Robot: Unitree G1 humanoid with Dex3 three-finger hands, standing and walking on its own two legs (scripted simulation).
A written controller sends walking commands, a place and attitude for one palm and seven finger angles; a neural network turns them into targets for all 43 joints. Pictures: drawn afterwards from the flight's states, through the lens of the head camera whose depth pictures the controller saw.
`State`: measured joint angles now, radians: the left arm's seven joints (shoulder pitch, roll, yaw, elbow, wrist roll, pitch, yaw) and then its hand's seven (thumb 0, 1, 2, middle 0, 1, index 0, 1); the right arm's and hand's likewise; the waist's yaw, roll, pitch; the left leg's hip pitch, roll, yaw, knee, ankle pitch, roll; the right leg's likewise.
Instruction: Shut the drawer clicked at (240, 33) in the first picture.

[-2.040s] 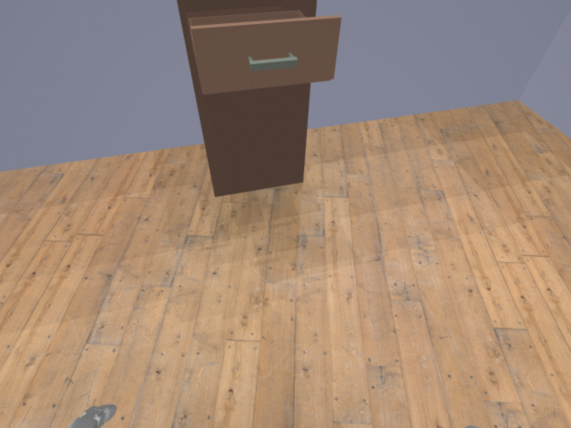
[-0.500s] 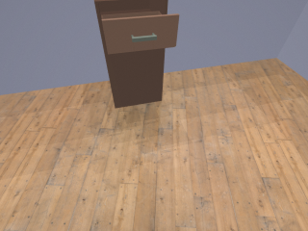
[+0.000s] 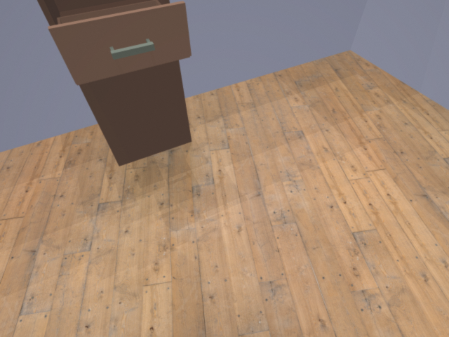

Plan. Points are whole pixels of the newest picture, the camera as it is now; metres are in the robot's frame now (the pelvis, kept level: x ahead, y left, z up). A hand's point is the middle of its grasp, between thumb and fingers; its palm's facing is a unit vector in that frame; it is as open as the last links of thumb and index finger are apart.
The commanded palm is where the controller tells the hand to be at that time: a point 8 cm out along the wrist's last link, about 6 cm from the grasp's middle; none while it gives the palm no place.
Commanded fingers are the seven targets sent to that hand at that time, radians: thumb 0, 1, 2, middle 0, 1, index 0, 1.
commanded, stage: walk to a spot facing it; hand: left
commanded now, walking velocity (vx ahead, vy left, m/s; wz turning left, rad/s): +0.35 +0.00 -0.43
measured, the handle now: (131, 47) +0.91 +0.37 +0.06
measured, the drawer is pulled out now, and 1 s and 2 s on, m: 0.29 0.29 0.29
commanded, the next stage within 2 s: turn to face it in 1.10 s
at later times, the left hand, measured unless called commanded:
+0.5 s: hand (127, 312) +0.19 +0.23 -0.17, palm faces -0.08 -0.98 -0.16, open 7.4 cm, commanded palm none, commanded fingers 0.00 0.90 0.90 -0.20 -0.30 -0.20 -0.30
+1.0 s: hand (210, 167) +0.59 +0.09 -0.15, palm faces -0.51 -0.85 -0.14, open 7.4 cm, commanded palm none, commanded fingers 0.00 0.90 0.90 -0.20 -0.30 -0.20 -0.30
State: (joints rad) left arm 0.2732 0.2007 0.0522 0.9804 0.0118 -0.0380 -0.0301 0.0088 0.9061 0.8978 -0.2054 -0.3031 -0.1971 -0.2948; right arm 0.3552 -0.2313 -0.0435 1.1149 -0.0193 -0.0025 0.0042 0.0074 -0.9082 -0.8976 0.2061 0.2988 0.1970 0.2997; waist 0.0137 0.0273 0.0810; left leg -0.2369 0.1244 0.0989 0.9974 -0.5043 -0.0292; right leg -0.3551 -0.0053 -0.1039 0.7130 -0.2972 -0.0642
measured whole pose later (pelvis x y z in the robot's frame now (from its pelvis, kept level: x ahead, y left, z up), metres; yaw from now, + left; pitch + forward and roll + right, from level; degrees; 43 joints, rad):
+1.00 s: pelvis +0.40 +0.01 +0.01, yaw -28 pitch +0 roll -1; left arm 0.09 0.17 0.07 0.94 0.03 0.03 -0.04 0.01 0.91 0.90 -0.20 -0.30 -0.19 -0.29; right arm 0.51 -0.12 -0.03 1.10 -0.03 -0.06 -0.02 0.00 -0.91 -0.90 0.20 0.30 0.19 0.30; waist -0.07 0.00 0.10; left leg 0.10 0.09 0.43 0.42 -0.47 -0.02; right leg -0.54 -0.03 -0.17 0.73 -0.22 -0.05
